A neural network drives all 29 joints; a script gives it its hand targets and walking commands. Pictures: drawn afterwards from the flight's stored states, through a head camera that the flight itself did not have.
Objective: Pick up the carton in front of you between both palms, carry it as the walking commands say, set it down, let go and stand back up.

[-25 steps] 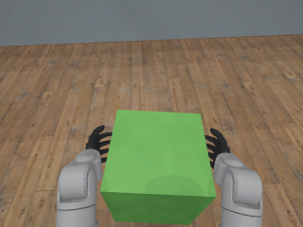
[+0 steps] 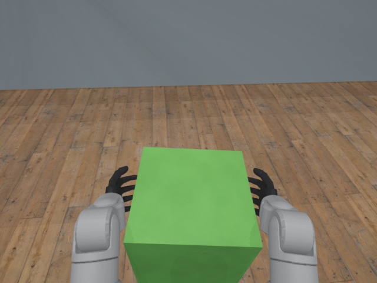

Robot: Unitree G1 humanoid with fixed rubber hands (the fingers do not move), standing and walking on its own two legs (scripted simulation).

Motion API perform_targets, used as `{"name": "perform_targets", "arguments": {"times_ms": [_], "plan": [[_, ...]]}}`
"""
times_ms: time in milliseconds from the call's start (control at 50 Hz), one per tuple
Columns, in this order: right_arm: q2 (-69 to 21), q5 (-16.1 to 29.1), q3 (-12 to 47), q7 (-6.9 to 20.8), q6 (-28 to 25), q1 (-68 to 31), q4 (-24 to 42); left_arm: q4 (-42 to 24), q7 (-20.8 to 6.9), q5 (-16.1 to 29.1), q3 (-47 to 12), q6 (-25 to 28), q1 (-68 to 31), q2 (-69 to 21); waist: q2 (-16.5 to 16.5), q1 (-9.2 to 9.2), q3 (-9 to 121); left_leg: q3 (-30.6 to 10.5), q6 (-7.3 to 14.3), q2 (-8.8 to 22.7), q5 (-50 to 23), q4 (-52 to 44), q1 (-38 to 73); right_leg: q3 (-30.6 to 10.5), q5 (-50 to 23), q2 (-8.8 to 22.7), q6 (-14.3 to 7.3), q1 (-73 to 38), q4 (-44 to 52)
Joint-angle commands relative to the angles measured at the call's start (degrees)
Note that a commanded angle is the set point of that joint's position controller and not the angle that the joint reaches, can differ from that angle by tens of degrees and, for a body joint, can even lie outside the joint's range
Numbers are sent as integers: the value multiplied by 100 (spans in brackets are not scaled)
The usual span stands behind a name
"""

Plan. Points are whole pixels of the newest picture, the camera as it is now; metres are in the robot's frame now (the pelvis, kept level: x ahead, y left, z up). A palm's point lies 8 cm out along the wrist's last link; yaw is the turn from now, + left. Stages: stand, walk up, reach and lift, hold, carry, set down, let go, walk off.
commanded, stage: carry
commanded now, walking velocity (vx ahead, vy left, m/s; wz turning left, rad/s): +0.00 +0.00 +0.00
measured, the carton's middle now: (189, 221) +0.27 +0.00 +0.01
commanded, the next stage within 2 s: hold in 1.66 s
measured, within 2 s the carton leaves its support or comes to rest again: neither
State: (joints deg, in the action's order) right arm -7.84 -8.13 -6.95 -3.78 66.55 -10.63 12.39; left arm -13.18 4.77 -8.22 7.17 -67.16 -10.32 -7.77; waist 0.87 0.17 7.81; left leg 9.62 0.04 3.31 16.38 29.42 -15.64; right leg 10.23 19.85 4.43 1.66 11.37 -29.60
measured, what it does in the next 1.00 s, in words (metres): stands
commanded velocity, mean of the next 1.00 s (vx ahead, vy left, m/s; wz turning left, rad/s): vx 0.00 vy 0.00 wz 0.00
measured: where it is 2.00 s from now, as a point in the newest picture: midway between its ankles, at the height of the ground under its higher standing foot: outside the picture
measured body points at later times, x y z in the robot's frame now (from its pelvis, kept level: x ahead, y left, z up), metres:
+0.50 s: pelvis -0.01 +0.00 +0.00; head -0.03 +0.00 +0.45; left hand +0.29 +0.15 +0.02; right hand +0.28 -0.15 +0.02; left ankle -0.03 +0.11 -0.74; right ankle -0.08 -0.11 -0.74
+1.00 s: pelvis -0.05 +0.00 +0.00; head -0.07 +0.00 +0.45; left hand +0.25 +0.15 +0.03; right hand +0.25 -0.16 +0.03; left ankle -0.03 +0.11 -0.74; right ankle -0.08 -0.11 -0.74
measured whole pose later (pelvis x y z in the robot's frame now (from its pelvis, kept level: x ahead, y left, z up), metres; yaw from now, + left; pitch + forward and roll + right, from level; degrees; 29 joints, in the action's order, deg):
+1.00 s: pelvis -0.05 +0.00 +0.00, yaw -1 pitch +2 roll +0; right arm -8.2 -13.8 -10.4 -0.7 42.3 -12.8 -9.6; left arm 9.6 1.3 -13.7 10.4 -42.3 -12.6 -8.2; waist 0.0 0.0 5.3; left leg 10.3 0.2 4.5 13.0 28.4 -16.7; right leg 10.9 17.3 3.8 -0.3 12.5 -28.5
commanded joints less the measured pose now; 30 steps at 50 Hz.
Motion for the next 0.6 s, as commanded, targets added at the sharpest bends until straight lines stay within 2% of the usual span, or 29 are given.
{"name": "perform_targets", "arguments": {"times_ms": [0,80,120,240,320,400,480,580], "plan": [[-5289,2111,4089,1446,-258,-2375,14,-3,-1570,2217,-4209,275,-2507,-5268,-246,-10,1447,-442,102,673,-4805,216,1091,-251,-3364,366,83,-419,-3],[-5204,1918,4045,1450,-752,-2347,-36,94,-1574,1970,-4068,793,-2388,-5181,7,-12,1463,-344,16,548,-3948,230,830,-289,-4164,485,16,-740,-33],[-5111,1822,4004,1439,-987,-2303,-74,116,-1559,1857,-4004,1038,-2333,-5083,39,-13,1471,-326,-2,530,-3794,200,830,-290,-4253,518,-9,-783,-50],[-4659,1328,3540,1366,-1638,-1984,-558,542,-1471,1344,-3534,1707,-2037,-4642,-96,-14,1495,-383,42,630,-3987,212,995,-286,-3739,527,-9,-681,-34],[-4435,936,3032,1329,-2109,-2031,-1146,1098,-1445,992,-3059,2183,-2144,-4423,-46,-18,1352,-381,30,648,-3317,195,837,-323,-3546,609,-55,-651,33],[-4460,642,2614,1348,-2652,-2495,-1741,1707,-1463,725,-2665,2724,-2625,-4467,-67,-18,1127,-404,35,665,-2731,-11,749,-345,-2762,593,-94,-454,193],[-4781,576,2524,1426,-3035,-2879,-2155,2162,-1527,661,-2584,3098,-3001,-4802,-96,-16,1103,-426,51,677,-2412,-139,740,-367,-2290,567,-131,-408,313],[-5073,663,2671,1503,-2999,-2838,-2216,2223,-1597,733,-2732,3073,-2949,-5092,-94,-16,1207,-442,63,677,-2260,-187,750,-394,-2147,559,-161,-408,360]]}}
